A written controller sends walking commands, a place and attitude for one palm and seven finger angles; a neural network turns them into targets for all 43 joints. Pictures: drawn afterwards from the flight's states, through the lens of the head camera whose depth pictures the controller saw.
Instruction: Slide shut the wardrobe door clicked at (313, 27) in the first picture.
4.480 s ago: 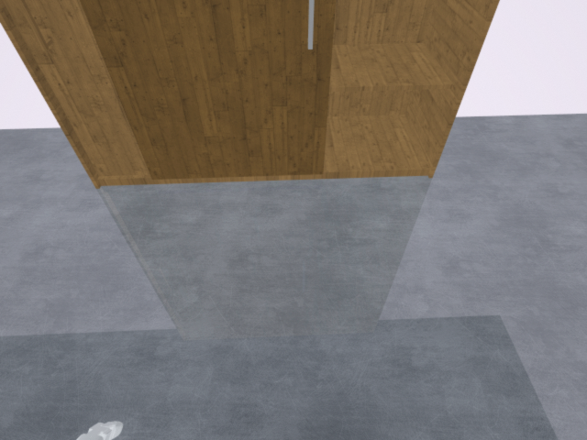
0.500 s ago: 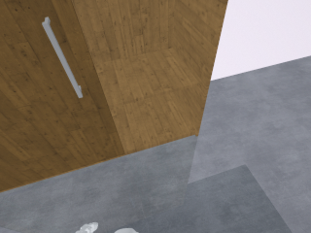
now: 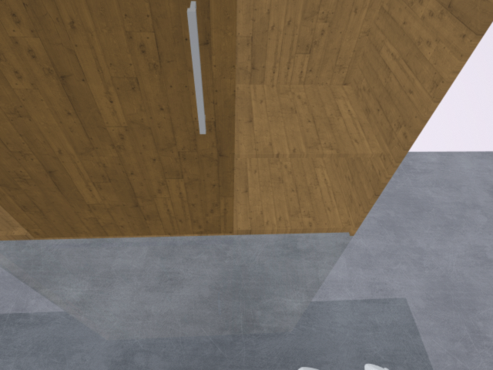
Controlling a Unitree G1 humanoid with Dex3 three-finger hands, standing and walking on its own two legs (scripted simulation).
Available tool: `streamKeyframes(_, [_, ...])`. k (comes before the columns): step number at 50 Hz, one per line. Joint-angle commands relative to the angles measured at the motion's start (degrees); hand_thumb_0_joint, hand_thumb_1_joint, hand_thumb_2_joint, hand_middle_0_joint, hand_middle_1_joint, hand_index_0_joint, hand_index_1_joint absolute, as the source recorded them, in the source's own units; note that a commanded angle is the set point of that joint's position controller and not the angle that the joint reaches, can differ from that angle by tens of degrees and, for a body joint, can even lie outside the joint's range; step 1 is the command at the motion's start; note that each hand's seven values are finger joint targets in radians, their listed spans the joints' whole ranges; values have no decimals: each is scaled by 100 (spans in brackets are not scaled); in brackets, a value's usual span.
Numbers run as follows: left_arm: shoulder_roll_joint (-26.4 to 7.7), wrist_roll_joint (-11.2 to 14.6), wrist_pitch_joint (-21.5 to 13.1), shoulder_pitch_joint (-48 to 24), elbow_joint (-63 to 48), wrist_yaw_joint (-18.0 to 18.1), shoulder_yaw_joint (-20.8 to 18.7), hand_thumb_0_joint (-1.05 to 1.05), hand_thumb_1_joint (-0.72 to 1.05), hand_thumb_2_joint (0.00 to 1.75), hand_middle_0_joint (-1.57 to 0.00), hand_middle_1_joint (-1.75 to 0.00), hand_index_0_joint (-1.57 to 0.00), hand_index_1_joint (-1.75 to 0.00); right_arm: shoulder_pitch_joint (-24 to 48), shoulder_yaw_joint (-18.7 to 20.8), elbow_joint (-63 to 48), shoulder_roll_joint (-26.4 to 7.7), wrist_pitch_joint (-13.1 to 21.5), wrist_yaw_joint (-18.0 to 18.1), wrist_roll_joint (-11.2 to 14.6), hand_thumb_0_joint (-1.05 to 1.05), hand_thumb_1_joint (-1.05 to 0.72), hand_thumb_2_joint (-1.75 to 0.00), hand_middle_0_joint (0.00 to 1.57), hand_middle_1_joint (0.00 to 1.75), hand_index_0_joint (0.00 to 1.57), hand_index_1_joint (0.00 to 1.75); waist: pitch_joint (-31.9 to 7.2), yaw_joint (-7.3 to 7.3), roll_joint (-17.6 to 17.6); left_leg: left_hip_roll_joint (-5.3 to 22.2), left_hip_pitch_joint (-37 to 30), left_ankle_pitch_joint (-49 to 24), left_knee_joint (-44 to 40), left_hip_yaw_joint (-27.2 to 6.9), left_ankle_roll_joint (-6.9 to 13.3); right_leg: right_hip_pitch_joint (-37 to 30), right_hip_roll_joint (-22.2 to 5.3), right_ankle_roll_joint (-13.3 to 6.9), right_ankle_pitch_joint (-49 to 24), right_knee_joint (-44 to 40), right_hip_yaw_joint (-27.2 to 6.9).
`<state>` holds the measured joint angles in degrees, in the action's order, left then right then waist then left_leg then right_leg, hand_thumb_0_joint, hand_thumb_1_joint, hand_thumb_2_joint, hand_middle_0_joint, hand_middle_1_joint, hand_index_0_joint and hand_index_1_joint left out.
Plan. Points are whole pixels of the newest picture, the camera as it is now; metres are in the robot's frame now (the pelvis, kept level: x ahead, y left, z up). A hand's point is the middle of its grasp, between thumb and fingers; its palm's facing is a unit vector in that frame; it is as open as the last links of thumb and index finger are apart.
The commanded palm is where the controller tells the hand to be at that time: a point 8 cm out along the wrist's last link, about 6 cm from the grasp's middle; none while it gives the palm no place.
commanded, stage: take the last steps up to it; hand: left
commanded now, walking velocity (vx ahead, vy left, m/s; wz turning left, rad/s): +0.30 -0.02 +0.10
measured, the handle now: (198, 76) +0.70 +0.18 +0.08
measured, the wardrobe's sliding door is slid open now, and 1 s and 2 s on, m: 0.56 0.56 0.56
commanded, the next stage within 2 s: come to a stop and stand still in 0.86 s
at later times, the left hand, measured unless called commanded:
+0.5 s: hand out of the picture -0.03 +0.11 -0.16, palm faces +0.18 -0.97 -0.14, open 7.4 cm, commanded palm none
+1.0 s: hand (164, 286) +0.29 +0.20 -0.16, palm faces +0.05 -0.97 -0.23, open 7.4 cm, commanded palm none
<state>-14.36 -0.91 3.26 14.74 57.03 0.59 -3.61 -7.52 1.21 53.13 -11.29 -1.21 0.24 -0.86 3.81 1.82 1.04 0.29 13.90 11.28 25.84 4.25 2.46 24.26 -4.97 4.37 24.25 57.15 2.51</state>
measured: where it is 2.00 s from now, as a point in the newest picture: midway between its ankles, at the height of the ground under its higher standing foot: (233, 367)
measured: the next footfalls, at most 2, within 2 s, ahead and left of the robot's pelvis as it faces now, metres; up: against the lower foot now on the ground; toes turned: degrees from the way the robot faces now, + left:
right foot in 0.16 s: +0.04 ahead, -0.13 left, +0.00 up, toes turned -2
left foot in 0.60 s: +0.18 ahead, +0.14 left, +0.00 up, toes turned +12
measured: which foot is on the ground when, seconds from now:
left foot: down 0.00-0.16, up 0.18-0.58, down 0.60-1.00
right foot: up 0.00-0.14, down 0.16-0.62, up 0.64-1.00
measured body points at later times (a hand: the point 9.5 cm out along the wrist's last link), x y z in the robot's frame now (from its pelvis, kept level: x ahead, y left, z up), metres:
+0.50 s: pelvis +0.06 -0.02 +0.00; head +0.08 -0.03 +0.45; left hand -0.03 +0.17 -0.15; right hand +0.10 -0.25 -0.16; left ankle +0.11 +0.13 -0.70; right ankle +0.00 -0.13 -0.74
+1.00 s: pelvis +0.22 +0.01 -0.01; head +0.23 -0.01 +0.44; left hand +0.29 +0.25 -0.15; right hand +0.20 -0.21 -0.18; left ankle +0.14 +0.13 -0.74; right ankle +0.29 -0.09 -0.74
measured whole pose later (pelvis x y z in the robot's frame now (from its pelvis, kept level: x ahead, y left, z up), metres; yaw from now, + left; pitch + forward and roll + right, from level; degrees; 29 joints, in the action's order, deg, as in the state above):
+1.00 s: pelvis +0.22 +0.01 -0.01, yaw +2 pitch -1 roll +2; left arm -10.4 -1.4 -1.3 9.9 58.3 -0.7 -3.1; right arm -18.5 1.9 63.1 -8.1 1.8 0.7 -1.5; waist 2.4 -1.3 0.2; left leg 1.9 4.1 20.1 25.9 10.1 -1.0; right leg 21.6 -4.4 -0.4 12.7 34.8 5.4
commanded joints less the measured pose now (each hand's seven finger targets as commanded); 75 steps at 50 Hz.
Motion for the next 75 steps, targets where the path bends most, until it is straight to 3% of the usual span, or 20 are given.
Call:
streamKeyframes(1, [-156, 7, -164, -12, -375, 40, 25, 0, 90, 90, -20, -30, -20, -30, -454, 326, -132, -1041, 62, 61, -38, 0, -90, -90, 20, 30, 20, 30, -650, -339, -858, 1445, -754, -876, -924, -1354, 768, -92, 89, -64, 164, -926, 14])
streamKeyframes(6, [-45, -62, -360, 833, -2, -15, 87, 0, 90, 90, -20, -30, -20, -30, -379, 318, 61, -834, 62, 23, -23, 0, -90, -90, 20, 30, 20, 30, -275, 23, -489, 996, 733, 2041, -694, -1422, 431, -1899, 332, -241, -567, -3131, 251])
streamKeyframes(7, [-260, -124, -423, 1196, 92, 10, 24, 0, 90, 90, -20, -30, -20, -30, -396, 293, 54, -518, 78, 9, 4, 0, -90, -90, 20, 30, 20, 30, -140, 206, 360, 465, 1517, 2268, 364, -931, 138, -2464, -201, -383, 128, -3954, -475])
streamKeyframes(8, [-744, -168, -441, 1382, 88, 60, -65, 0, 90, 90, -20, -30, -20, -30, -314, 204, -116, -139, 97, -32, 39, 0, -90, -90, 20, 30, 20, 30, 152, 286, 1865, -226, 2500, 2169, 1843, -127, -169, -2487, -1534, -964, 1714, -5001, -2435])
streamKeyframes(9, [-813, -65, -488, 1438, 19, 92, -68, 0, 90, 90, -20, -30, -20, -30, 39, 267, -248, -519, 80, -81, -57, 0, -90, -90, 20, 30, 20, 30, 381, 387, 1469, 52, 2506, 1932, 2671, -542, -119, -1648, -1966, -1263, 2408, -5467, -3091])
streamKeyframes(14, [-104, -34, -691, 765, 28, 77, 72, 0, 90, 90, -20, -30, -20, -30, -629, 321, 302, -280, 65, -188, -89, 0, -90, -90, 20, 30, 20, 30, 540, -216, 560, 394, 2098, 171, 3546, -361, -260, -1203, -1025, -971, 111, -5089, -996])
streamKeyframes(25, [-119, -89, -734, 1492, 689, 74, 14, 0, 90, 90, -20, -30, -20, -30, 60, 187, 192, 47, 312, -190, -27, 0, -90, -90, 20, 30, 20, 30, 297, 125, 712, 401, 1515, 546, 1348, 200, -194, -2003, -1116, -1295, -1729, -4524, -499])
streamKeyframes(28, [-115, -36, -665, 1239, 718, 60, -10, 0, 90, 90, -20, -30, -20, -30, -785, 186, 485, -63, 403, -111, -49, 0, -90, -90, 20, 30, 20, 30, 69, -283, 560, 99, -117, 96, 282, 500, -94, -1420, -729, -1070, -1876, -3624, -122])
streamKeyframes(29, [60, -18, -653, 1283, 712, 51, 26, 0, 90, 90, -20, -30, -20, -30, -1424, 233, 700, -325, 459, -46, -68, 0, -90, -90, 20, 30, 20, 30, -285, -520, 8, 297, -1210, 76, -87, 202, -11, -1005, -498, -942, -2129, -2545, 44])
streamKeyframes(31, [393, 8, -646, 1080, 370, 1, 101, 0, 90, 90, -20, -30, -20, -30, -2528, 432, 887, -1264, 427, 89, -63, 0, -90, -90, 20, 30, 20, 30, -788, -794, -1591, 2448, -2254, 21, -1064, -2683, 824, 815, 407, -586, 854, 167, 384])
streamKeyframes(32, [337, -24, -603, 835, 329, 26, 64, 0, 90, 90, -20, -30, -20, -30, -2250, 405, 913, -1125, 409, 128, -64, 0, -90, -90, 20, 30, 20, 30, -623, -762, -1514, 2489, -1767, 767, -1355, -2585, 875, 998, 214, -661, 824, 880, 12])
streamKeyframes(37, [478, -67, -461, 799, 480, -98, 31, 0, 90, 90, -20, -30, -20, -30, -1105, 195, 584, -302, 544, 150, -44, 0, -90, -90, 20, 30, 20, 30, 51, -137, -613, 1720, -220, -363, -1575, -801, 670, 490, -230, -490, -583, 498, -99])
streamKeyframes(45, [333, -47, -408, -61, 61, -114, 56, 0, 90, 90, -20, -30, -20, -30, -1158, 278, 671, -571, 442, 108, -89, 0, -90, -90, 20, 30, 20, 30, 143, -238, -763, 1660, -541, -1180, -1187, -325, 721, 40, -37, -455, -819, -1626, 233])
streamKeyframes(49, [99, -63, -522, 520, 239, -77, 2, 0, 90, 90, -20, -30, -20, -30, -1057, 219, 748, -451, 368, 89, -51, 0, -90, -90, 20, 30, 20, 30, 35, 124, -218, 1111, 52, -466, -15, 39, 236, -1545, 167, -508, -1768, -3003, 367])
streamKeyframes(51, [-594, -34, -619, 852, 346, 55, -47, 0, 90, 90, -20, -30, -20, -30, -1486, 86, 753, 45, 335, 84, 43, 0, -90, -90, 20, 30, 20, 30, -574, 25, 1227, 220, 801, 1893, 1733, 390, -287, -2491, -1619, -1160, -4788, -3585, -1540])
streamKeyframes(54, [-506, -2, -572, 123, 202, 183, 4, 0, 90, 90, -20, -30, -20, -30, -1393, 126, 837, -84, 144, 186, 121, 0, -90, -90, 20, 30, 20, 30, -829, -94, 950, 365, 552, 2265, 2563, -409, -366, -2099, -1749, -1698, -6700, -3376, -1243])
streamKeyframes(69, [-651, -94, -240, -458, -170, 206, -151, 0, 90, 90, -20, -30, -20, -30, -1077, 204, 398, -105, -68, 68, 29, 0, -90, -90, 20, 30, 20, 30, -799, -196, 836, 69, -43, 799, 894, -117, -465, -1211, -1103, -1298, -2764, -3604, -665])
streamKeyframes(70, [-706, -46, -375, -158, -243, 430, -39, 0, 90, 90, -20, -30, -20, -30, -1125, 320, -5, -583, 95, 65, 79, 0, -90, -90, 20, 30, 20, 30, -1823, -414, -161, 88, -128, 723, 378, 124, -495, -2233, -1211, -1151, -5010, -2628, -1143])
streamKeyframes(73, [-218, 33, -241, 83, -427, 306, 83, 0, 90, 90, -20, -30, -20, -30, -800, 230, -407, -759, 83, 95, -72, 0, -90, -90, 20, 30, 20, 30, -921, -136, -1098, 1153, 312, -943, -90, -902, 53, -1227, -210, -660, -1411, -2308, 84])
streamKeyframes(75, [-171, -38, -59, -54, -498, 202, 146, 0, 90, 90, -20, -30, -20, -30, -419, 220, -662, -817, 48, 86, -52, 0, -90, -90, 20, 30, 20, 30, 271, -167, -1258, 1215, 1268, 527, -1023, -1318, 230, -704, 232, -567, -183, -1781, 210])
